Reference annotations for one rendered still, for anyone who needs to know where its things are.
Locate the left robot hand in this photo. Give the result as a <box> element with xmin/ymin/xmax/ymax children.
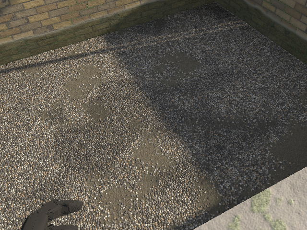
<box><xmin>20</xmin><ymin>198</ymin><xmax>83</xmax><ymax>230</ymax></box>

